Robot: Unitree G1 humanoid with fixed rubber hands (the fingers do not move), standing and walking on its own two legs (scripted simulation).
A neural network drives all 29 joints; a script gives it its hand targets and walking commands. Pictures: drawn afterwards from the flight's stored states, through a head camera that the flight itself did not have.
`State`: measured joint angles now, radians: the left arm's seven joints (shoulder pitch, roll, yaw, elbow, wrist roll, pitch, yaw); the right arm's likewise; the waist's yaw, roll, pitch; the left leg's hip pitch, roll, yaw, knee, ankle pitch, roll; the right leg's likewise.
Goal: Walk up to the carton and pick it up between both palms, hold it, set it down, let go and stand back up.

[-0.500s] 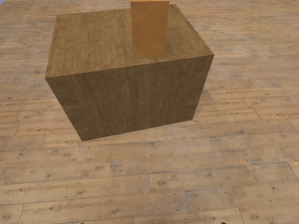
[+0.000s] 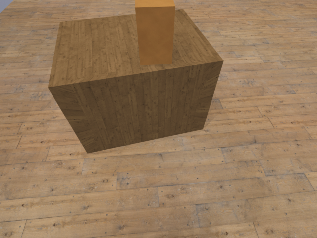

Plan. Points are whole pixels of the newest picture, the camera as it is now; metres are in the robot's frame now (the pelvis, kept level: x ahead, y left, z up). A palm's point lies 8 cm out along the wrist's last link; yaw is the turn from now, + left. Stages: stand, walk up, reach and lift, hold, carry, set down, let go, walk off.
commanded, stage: walk up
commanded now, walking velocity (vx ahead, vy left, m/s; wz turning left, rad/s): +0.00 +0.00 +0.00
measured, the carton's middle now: (154, 29) +1.01 +0.04 +0.01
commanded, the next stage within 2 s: none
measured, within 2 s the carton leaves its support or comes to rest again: neither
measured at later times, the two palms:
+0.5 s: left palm out of the picture +0.02 +0.28 -0.16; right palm out of the picture +0.05 -0.19 -0.13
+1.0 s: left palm (113, 143) +0.44 +0.19 -0.15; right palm (236, 210) +0.21 -0.22 -0.16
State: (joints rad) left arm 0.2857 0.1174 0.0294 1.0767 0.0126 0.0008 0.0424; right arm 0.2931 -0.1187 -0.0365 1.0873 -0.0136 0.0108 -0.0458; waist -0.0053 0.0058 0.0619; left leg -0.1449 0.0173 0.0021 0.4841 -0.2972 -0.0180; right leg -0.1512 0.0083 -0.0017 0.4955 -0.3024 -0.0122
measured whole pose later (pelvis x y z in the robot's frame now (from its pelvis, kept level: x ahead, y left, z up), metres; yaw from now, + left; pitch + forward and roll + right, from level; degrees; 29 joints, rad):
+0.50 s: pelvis +0.06 +0.05 +0.00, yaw +1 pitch -1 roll +0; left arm 0.36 0.20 0.08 1.13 0.05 0.01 -0.01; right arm 0.34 -0.13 -0.07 1.05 -0.03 -0.07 -0.02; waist -0.02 -0.06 0.00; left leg -0.17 0.03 0.12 0.53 -0.33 0.03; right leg -0.37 -0.05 -0.03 1.02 -0.39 -0.01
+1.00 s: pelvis +0.31 -0.03 -0.02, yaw +1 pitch +2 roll +0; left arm 0.03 0.14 0.05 0.99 0.03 -0.09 -0.02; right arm 0.44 -0.10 -0.05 1.16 0.02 -0.06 -0.02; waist -0.03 0.02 0.13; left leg -0.22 0.09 0.02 1.20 -0.49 -0.02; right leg -0.49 -0.04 -0.18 0.65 -0.17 -0.09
